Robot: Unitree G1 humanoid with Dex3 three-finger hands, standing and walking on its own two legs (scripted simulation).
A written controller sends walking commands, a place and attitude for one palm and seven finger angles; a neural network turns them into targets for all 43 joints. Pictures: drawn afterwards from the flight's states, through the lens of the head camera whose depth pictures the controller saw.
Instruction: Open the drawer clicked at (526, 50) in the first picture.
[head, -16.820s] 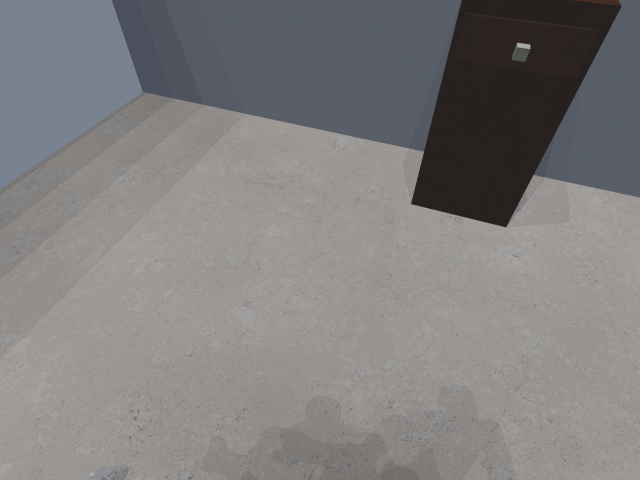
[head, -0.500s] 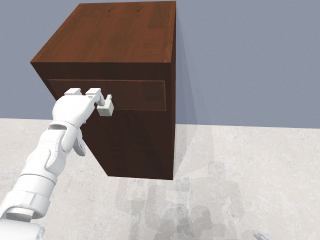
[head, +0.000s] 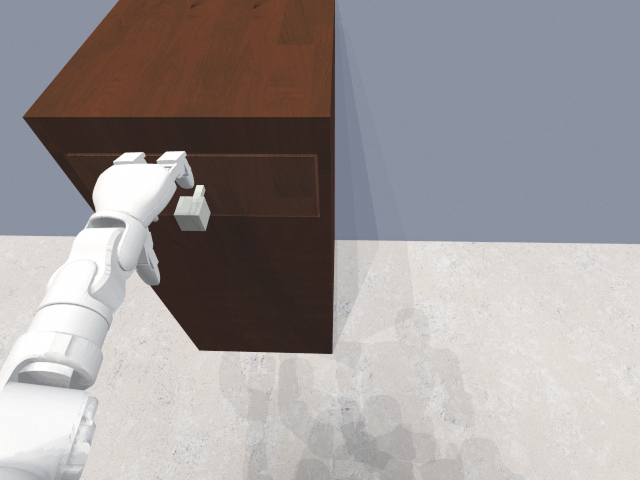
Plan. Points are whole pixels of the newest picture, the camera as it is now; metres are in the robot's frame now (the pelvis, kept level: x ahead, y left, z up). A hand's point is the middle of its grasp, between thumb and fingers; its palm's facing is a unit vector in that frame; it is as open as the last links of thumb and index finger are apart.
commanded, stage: move the hooked fingers above the handle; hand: left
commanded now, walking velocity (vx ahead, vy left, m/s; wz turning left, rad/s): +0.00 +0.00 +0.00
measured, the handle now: (195, 204) +0.52 +0.23 +0.00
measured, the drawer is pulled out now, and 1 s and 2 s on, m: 0.00 0.00 0.00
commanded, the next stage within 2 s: none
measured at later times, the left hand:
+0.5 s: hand (172, 192) +0.48 +0.24 +0.07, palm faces -0.04 -0.02 -1.00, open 13.7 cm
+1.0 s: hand (176, 193) +0.48 +0.23 +0.07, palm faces -0.04 -0.01 -1.00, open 13.6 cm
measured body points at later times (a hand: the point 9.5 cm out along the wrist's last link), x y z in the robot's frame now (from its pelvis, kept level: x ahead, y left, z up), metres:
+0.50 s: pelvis -0.01 +0.01 -0.01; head +0.07 +0.01 +0.44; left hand +0.48 +0.24 +0.13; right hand -0.01 -0.26 -0.14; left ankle -0.01 +0.11 -0.73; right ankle -0.02 -0.10 -0.73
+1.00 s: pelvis -0.01 +0.01 -0.01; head +0.07 +0.01 +0.44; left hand +0.48 +0.23 +0.12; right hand +0.02 -0.26 -0.14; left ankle -0.01 +0.11 -0.73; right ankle -0.02 -0.10 -0.73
